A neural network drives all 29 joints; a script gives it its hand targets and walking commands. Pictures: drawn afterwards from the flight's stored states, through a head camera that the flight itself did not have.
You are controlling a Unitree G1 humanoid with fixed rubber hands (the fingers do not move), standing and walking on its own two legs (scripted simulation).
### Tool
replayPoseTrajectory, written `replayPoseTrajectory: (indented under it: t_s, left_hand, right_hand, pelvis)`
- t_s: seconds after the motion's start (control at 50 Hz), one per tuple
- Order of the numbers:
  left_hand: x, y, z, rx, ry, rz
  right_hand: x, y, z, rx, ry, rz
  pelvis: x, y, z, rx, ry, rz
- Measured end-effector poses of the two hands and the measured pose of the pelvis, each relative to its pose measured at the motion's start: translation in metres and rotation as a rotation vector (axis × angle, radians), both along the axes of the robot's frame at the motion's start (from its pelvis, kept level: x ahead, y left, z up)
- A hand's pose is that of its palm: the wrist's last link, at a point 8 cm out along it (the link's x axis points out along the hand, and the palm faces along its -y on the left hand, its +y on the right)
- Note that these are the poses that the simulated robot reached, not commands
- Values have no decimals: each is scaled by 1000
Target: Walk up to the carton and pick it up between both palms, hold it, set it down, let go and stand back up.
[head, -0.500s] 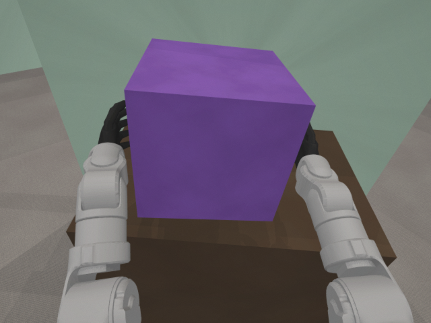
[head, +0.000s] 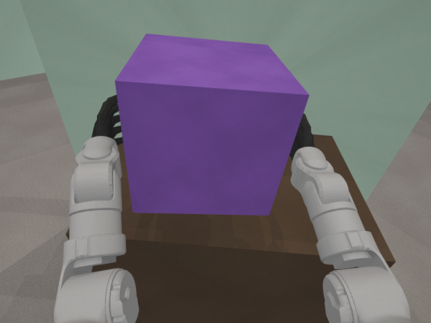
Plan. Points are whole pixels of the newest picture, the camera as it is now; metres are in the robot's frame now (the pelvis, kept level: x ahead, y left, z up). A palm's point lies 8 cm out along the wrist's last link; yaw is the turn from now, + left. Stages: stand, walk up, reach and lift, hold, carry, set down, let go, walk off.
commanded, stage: hold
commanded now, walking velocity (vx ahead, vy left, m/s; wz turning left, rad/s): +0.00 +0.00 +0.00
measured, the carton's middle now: (205, 121) +0.44 +0.00 +0.20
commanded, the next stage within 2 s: none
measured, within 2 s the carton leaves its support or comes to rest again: neither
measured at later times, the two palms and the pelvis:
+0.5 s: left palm (90, 139) +0.35 +0.19 +0.22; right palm (298, 142) +0.35 -0.16 +0.21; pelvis -0.01 +0.00 +0.00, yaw +0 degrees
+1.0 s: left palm (96, 134) +0.36 +0.18 +0.23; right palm (301, 141) +0.35 -0.17 +0.21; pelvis -0.01 +0.00 +0.00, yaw -1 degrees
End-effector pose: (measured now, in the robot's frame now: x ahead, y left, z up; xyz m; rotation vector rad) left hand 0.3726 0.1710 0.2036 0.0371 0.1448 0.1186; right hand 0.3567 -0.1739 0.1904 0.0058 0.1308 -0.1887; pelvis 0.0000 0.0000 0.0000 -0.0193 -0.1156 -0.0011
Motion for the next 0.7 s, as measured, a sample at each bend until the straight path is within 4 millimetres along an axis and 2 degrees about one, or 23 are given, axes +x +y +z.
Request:
replayPoseTrajectory:
  t_s: [0.18,0.28,0.38,0.56,0.7]
  left_hand:
    - [-16,4,13,3,-37,22]
    - [-21,9,14,-22,-27,36]
    - [-21,14,12,-40,-11,40]
    - [-24,15,21,-20,-38,38]
    - [-24,11,15,-6,1,30]
  right_hand:
    - [-7,3,14,1,-38,26]
    - [-10,8,20,-12,-29,32]
    - [-9,14,21,-17,-15,29]
    - [-12,16,25,-12,-43,36]
    - [-16,12,15,-2,-7,26]
  pelvis:
    - [0,2,-1,-3,-13,-16]
    - [-2,0,0,1,-25,-13]
    - [-6,-3,0,5,-25,-7]
    - [-12,-1,0,1,-18,-1]
    - [-14,1,0,3,-28,-2]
